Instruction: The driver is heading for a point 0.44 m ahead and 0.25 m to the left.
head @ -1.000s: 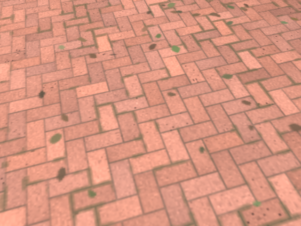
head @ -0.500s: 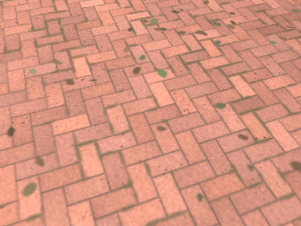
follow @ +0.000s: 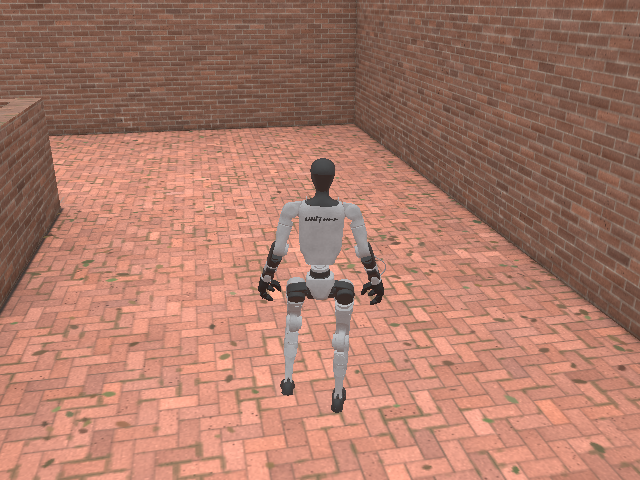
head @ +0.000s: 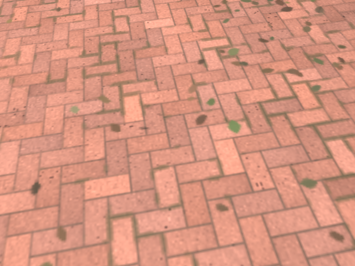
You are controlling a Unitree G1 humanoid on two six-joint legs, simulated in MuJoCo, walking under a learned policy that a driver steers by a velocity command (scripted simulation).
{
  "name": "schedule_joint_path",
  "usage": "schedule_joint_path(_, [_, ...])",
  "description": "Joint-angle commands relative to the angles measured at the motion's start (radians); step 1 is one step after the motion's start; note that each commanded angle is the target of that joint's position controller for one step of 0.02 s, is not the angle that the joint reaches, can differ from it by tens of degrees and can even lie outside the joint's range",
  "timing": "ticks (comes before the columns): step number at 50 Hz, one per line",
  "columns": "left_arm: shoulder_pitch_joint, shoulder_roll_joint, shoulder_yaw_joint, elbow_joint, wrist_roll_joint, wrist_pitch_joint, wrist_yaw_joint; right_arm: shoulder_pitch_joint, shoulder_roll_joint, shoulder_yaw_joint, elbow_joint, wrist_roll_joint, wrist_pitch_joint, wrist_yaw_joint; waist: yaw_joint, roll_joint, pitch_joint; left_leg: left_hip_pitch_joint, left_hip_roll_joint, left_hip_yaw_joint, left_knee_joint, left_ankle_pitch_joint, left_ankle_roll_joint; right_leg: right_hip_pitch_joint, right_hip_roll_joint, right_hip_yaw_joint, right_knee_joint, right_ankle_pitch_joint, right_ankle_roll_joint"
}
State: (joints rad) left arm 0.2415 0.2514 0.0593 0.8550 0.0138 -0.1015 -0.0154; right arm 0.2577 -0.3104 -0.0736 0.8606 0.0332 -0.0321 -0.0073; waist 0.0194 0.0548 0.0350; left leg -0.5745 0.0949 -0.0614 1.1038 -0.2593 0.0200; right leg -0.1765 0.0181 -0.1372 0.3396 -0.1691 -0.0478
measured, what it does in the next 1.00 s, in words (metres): walks ahead, turning left: left foot, then right foot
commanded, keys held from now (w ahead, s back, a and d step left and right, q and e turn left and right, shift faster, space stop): w+q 0.48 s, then no key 0.52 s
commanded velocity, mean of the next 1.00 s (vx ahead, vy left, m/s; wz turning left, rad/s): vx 0.35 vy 0.00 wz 0.37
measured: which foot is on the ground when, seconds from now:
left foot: up 0.00-0.30, down 0.32-0.80, up 0.82-1.00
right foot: down 0.00-0.34, up 0.36-0.76, down 0.78-1.00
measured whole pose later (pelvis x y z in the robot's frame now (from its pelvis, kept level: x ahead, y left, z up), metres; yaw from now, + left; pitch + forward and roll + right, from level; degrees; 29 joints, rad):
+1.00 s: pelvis +0.46 +0.09 -0.01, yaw +24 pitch +0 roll +0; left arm 0.09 0.22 0.02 0.86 0.02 -0.03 -0.02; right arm 0.21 -0.27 -0.06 0.81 0.00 0.05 -0.04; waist 0.00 0.02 0.06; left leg -0.33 0.02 -0.07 0.77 -0.46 -0.05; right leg -0.38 0.03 -0.03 0.47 -0.09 -0.04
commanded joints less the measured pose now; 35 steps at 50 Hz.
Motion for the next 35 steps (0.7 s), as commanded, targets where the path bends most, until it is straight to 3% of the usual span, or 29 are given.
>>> schedule_joint_path(1, [-0.055,0.125,0.030,-0.042,0.006,-0.024,0.011,0.019,-0.033,-0.014,-0.062,-0.006,0.011,-0.001,-0.029,-0.126,0.002,-0.099,0.052,-0.056,-0.054,0.127,-0.016,0.034,-0.278,0.146,-0.224,0.164,-0.132])
schedule_joint_path(6, [-0.019,0.165,0.040,-0.016,-0.002,-0.008,0.030,-0.126,-0.003,0.000,-0.115,-0.013,-0.002,0.030,0.020,-0.092,0.041,-0.086,0.033,0.028,-0.330,0.315,-0.010,0.089,-0.263,0.005,-0.239,0.222,-0.113])
schedule_joint_path(9, [0.035,0.186,0.049,0.009,-0.015,0.012,0.034,-0.217,0.003,0.007,-0.163,-0.013,-0.003,0.048,0.053,-0.077,0.071,-0.124,0.023,0.066,-0.421,0.292,0.011,0.196,-0.295,-0.032,-0.210,0.271,-0.109])
schedule_joint_path(11, [0.052,0.199,0.055,0.020,-0.025,0.029,0.034,-0.246,-0.004,0.005,-0.192,-0.012,-0.001,0.059,0.051,-0.085,0.075,-0.131,0.007,0.093,-0.455,0.226,0.033,0.270,-0.316,-0.052,-0.162,0.367,-0.097])
schedule_joint_path(14, [0.020,0.239,0.067,0.011,-0.039,0.052,0.040,-0.170,-0.052,-0.020,-0.203,-0.011,0.007,0.066,-0.022,-0.136,-0.008,0.038,-0.083,0.174,-0.458,0.079,0.089,0.315,-0.316,-0.092,0.037,0.823,-0.065])
schedule_joint_path(15, [0.005,0.248,0.069,0.007,-0.043,0.060,0.042,-0.064,-0.088,-0.042,-0.182,-0.007,0.010,0.063,-0.086,-0.139,-0.066,0.176,-0.125,0.194,-0.476,0.058,0.117,0.290,-0.300,-0.105,0.193,0.910,-0.050])
schedule_joint_path(16, [-0.011,0.236,0.063,0.001,-0.044,0.061,0.043,0.104,-0.145,-0.076,-0.139,-0.005,0.014,0.049,-0.176,-0.109,-0.151,0.434,-0.160,0.173,-0.550,0.119,0.157,0.172,-0.258,-0.123,0.422,0.819,-0.014])
schedule_joint_path(17, [0.022,0.150,0.034,-0.020,-0.003,0.050,0.040,0.204,-0.241,-0.102,-0.113,-0.001,0.024,0.026,-0.172,0.086,-0.223,0.713,0.023,-0.121,-0.562,0.156,0.221,-0.118,-0.183,-0.119,0.751,0.220,0.035])
schedule_joint_path(18, [0.072,0.063,0.004,-0.075,-0.003,0.014,0.025,0.136,-0.289,-0.099,-0.152,-0.004,0.007,0.031,-0.069,0.234,-0.351,0.965,0.227,-0.720,-0.747,-0.082,0.431,-0.494,0.038,0.076,1.052,-0.433,0.080])
schedule_joint_path(19, [-0.052,0.160,0.021,-0.088,-0.042,-0.024,0.010,0.145,-0.195,-0.071,-0.163,-0.010,-0.008,0.042,-0.143,0.070,-0.341,0.952,0.235,-0.721,-0.839,-0.120,0.385,-0.603,-0.016,0.233,1.084,-0.393,0.053])
schedule_joint_path(20, [-0.113,0.171,0.024,-0.113,-0.067,-0.043,0.004,0.113,-0.155,-0.059,-0.159,-0.016,-0.023,0.042,-0.130,0.035,-0.211,0.841,0.205,-0.577,-0.840,-0.063,0.344,-0.642,-0.057,0.222,1.032,-0.305,0.026])
schedule_joint_path(21, [-0.109,0.157,0.022,-0.100,-0.050,-0.049,0.012,0.047,-0.129,-0.051,-0.166,-0.015,-0.032,0.043,-0.076,-0.061,-0.127,0.686,0.158,-0.458,-0.838,0.054,0.307,-0.591,-0.104,0.222,0.936,-0.228,0.023])
schedule_joint_path(22, [-0.097,0.169,0.031,-0.087,-0.023,-0.044,0.018,-0.009,-0.094,-0.041,-0.177,-0.018,-0.035,0.038,-0.042,-0.055,-0.096,0.577,0.121,-0.371,-0.844,0.156,0.286,-0.521,-0.133,0.225,0.847,-0.183,0.033])
schedule_joint_path(23, [-0.077,0.172,0.036,-0.081,-0.017,-0.030,0.017,-0.035,-0.083,-0.033,-0.193,-0.028,-0.035,0.032,-0.016,-0.032,-0.083,0.504,0.097,-0.330,-0.864,0.221,0.277,-0.460,-0.147,0.228,0.812,-0.152,0.042])
schedule_joint_path(24, [-0.067,0.166,0.037,-0.083,-0.011,-0.018,0.017,-0.039,-0.088,-0.034,-0.196,-0.027,-0.036,0.026,-0.006,-0.029,-0.079,0.465,0.085,-0.309,-0.879,0.268,0.279,-0.435,-0.146,0.222,0.771,-0.135,0.058])
schedule_joint_path(26, [-0.074,0.140,0.032,-0.084,0.000,0.001,0.020,-0.034,-0.111,-0.037,-0.194,-0.030,-0.038,0.012,0.005,-0.033,-0.055,0.395,0.070,-0.210,-0.873,0.543,0.276,-0.416,-0.132,0.185,0.688,-0.090,0.097])
schedule_joint_path(28, [-0.125,0.111,0.020,-0.101,0.005,0.007,0.022,-0.017,-0.125,-0.040,-0.182,-0.031,-0.031,-0.004,-0.007,-0.021,-0.043,0.348,0.022,-0.108,-0.845,0.703,0.239,-0.389,-0.106,0.157,0.536,0.021,0.118])
schedule_joint_path(31, [-0.205,0.083,0.005,-0.118,-0.003,0.002,0.008,0.031,-0.118,-0.038,-0.161,-0.025,-0.012,-0.016,-0.060,0.018,-0.074,0.341,-0.026,-0.048,-0.814,0.656,0.174,-0.292,-0.053,0.133,0.313,0.270,0.109])
schedule_joint_path(33, [-0.235,0.094,0.005,-0.129,-0.008,-0.001,-0.003,0.053,-0.111,-0.033,-0.142,-0.027,-0.007,-0.018,-0.078,0.031,-0.080,0.376,-0.001,-0.080,-0.800,0.576,0.161,-0.270,-0.040,0.147,0.243,0.336,0.095])
schedule_joint_path(35, [-0.239,0.117,0.011,-0.131,-0.002,-0.004,-0.010,0.050,-0.097,-0.027,-0.129,-0.030,-0.004,-0.019,-0.074,0.039,-0.077,0.440,0.033,-0.122,-0.753,0.549,0.158,-0.281,-0.040,0.169,0.195,0.298,0.070])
